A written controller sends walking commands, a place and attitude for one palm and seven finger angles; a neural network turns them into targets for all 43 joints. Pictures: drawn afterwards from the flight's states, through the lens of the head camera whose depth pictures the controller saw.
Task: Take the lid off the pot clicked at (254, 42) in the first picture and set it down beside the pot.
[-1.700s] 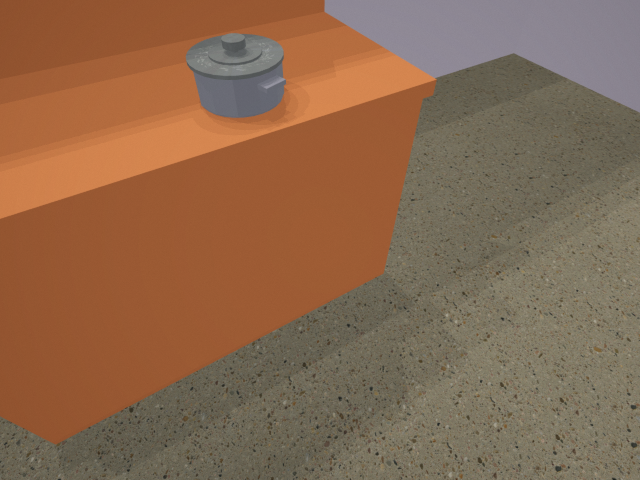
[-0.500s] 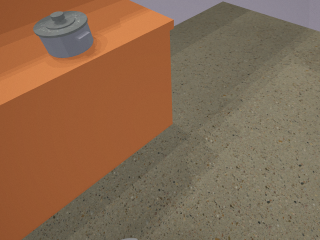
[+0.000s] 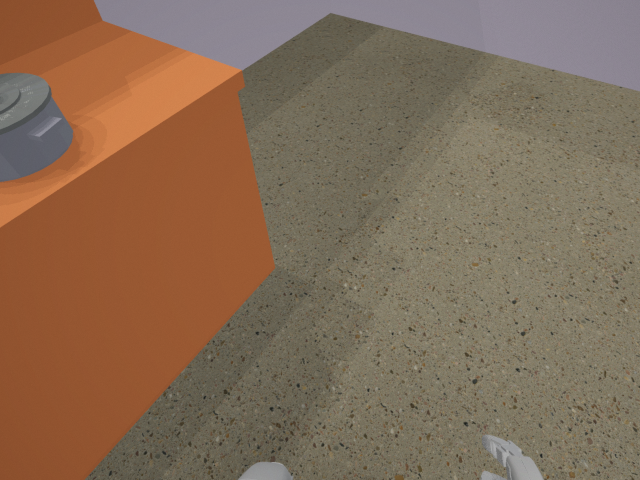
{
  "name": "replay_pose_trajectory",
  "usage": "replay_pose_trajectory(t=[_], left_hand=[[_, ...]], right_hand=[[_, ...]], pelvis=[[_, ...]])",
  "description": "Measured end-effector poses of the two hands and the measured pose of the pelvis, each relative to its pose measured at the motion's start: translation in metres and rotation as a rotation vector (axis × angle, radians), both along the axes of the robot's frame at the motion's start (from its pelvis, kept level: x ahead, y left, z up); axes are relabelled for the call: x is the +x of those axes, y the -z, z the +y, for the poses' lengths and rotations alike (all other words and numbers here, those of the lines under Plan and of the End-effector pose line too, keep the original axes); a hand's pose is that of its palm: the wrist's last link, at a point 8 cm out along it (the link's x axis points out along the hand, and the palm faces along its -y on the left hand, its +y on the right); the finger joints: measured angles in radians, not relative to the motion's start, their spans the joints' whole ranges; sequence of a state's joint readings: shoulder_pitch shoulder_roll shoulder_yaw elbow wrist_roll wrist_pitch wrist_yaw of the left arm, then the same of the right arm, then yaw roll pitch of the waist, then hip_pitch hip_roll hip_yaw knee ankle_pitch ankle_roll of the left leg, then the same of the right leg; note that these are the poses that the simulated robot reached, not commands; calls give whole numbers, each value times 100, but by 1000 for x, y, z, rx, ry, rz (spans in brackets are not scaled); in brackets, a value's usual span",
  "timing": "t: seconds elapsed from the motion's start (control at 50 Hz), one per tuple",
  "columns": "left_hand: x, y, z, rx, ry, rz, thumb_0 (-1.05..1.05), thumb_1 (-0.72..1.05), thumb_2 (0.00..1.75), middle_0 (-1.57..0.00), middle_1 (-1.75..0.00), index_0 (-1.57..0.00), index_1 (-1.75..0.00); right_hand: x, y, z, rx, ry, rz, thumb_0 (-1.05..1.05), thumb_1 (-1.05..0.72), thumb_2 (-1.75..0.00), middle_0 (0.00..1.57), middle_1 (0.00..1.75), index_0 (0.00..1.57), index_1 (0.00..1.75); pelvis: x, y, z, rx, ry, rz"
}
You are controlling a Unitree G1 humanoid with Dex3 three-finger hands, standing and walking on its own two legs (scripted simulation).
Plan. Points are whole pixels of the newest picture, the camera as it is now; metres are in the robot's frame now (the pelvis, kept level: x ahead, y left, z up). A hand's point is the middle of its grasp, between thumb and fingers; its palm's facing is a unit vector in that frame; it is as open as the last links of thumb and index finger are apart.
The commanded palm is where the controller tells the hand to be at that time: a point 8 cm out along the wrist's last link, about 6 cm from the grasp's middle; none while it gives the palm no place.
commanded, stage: walk to a spot facing it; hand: left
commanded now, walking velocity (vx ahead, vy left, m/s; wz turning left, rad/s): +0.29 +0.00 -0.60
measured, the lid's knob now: out of the picture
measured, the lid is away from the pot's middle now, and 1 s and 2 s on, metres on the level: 0.00 0.00 0.00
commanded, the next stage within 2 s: none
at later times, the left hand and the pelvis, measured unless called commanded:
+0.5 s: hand (222, 359) +0.31 +0.22 -0.18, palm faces -0.30 -0.93 -0.20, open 7.4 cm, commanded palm none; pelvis +0.15 +0.06 -0.01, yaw -18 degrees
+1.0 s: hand (288, 288) +0.45 +0.13 -0.16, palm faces -0.52 -0.81 -0.26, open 7.4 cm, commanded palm none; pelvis +0.27 +0.01 -0.01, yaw -35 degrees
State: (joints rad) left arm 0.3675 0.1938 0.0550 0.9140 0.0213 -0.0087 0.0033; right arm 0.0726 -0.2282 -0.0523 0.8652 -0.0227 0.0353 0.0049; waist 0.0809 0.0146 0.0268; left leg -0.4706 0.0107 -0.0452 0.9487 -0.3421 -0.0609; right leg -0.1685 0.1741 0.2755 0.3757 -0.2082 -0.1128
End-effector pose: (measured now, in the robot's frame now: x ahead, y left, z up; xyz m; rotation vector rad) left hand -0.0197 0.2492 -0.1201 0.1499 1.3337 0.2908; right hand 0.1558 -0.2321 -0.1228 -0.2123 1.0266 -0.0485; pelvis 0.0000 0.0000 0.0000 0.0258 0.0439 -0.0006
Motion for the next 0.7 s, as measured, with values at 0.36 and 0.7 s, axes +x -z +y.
replay_pose_trajectory(t=[0.36, 0.7], left_hand=[[207, 25, 75, -46, 297, -61, 1, 91, 90, -19, -30, -20, -30], [464, 39, -82, -121, 672, -245, 0, 91, 90, -19, -30, -20, -30]], right_hand=[[-51, -7, 45, -79, 294, 131, 1, -91, -89, 20, 30, 20, 30], [-114, 36, 73, 76, 686, 547, 1, -91, -89, 20, 30, 20, 30]], pelvis=[[105, 6, 62, -43, 221, -10], [219, 35, 16, -31, 432, -41]])
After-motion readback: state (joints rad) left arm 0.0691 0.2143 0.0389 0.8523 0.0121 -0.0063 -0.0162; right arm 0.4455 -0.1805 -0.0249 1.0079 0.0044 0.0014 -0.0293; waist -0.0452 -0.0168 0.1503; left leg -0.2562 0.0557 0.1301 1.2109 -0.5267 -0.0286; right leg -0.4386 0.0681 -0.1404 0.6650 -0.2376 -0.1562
